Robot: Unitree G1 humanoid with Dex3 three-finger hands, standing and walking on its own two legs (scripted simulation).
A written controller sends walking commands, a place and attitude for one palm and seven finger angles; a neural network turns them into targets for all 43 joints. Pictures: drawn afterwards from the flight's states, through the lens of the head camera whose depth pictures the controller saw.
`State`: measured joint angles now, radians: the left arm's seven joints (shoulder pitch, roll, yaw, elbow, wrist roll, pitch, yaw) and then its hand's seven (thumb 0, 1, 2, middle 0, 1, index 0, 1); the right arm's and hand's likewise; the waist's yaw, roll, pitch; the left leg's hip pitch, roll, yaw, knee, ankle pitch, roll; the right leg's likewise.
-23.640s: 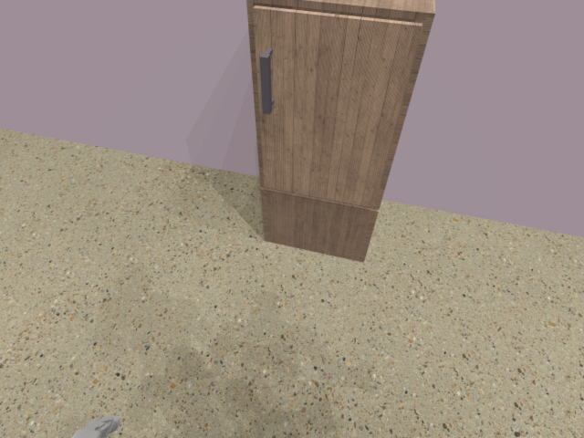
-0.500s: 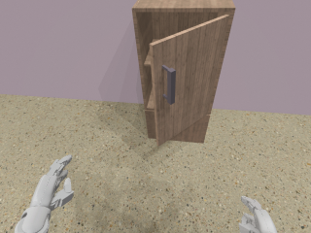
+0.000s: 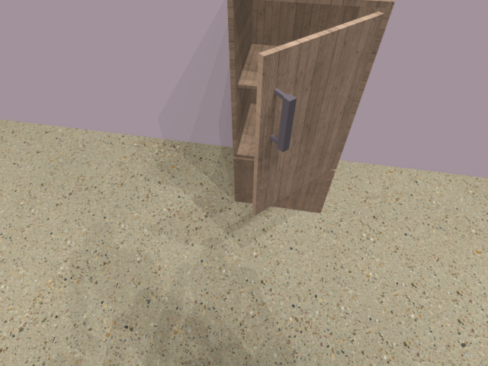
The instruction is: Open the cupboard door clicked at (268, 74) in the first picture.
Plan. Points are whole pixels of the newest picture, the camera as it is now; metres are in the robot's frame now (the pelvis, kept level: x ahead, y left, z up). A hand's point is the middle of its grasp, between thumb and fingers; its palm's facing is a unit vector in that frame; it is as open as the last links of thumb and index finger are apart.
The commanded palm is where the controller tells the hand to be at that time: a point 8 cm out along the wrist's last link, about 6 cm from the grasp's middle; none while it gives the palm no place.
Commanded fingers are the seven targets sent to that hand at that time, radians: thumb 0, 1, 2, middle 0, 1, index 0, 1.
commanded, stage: let the arm hang, fingers relaxed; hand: left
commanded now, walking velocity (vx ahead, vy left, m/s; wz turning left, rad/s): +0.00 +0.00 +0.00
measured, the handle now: (280, 120) +0.67 -0.04 +0.01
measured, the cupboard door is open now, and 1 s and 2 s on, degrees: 45 45 45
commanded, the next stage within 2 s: look to check the result in 0.48 s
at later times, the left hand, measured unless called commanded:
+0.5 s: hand out of the picture +0.06 +0.18 -0.17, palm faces +0.01 -0.98 -0.20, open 7.4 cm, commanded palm none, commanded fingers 0.00 0.90 0.90 -0.20 -0.30 -0.20 -0.30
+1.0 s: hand out of the picture +0.09 +0.19 -0.16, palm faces +0.01 -0.97 -0.26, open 7.4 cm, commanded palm none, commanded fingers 0.00 0.90 0.90 -0.20 -0.30 -0.20 -0.30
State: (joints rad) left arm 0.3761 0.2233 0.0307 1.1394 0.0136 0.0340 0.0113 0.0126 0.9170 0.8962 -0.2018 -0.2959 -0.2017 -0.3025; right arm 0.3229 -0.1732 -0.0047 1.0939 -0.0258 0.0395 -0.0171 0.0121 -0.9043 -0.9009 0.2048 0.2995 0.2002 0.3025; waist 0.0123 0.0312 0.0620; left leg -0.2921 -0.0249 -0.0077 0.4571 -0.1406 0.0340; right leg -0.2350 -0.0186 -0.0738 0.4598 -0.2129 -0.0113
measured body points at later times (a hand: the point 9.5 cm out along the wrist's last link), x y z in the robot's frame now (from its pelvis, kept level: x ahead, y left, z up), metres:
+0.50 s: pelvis +0.03 +0.00 +0.00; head +0.04 +0.00 +0.45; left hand +0.06 +0.23 -0.15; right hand +0.03 -0.24 -0.15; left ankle +0.07 +0.10 -0.74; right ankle +0.03 -0.12 -0.74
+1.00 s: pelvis +0.06 -0.01 +0.01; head +0.08 -0.02 +0.46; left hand +0.09 +0.24 -0.14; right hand +0.10 -0.26 -0.15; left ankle +0.07 +0.10 -0.74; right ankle +0.03 -0.12 -0.74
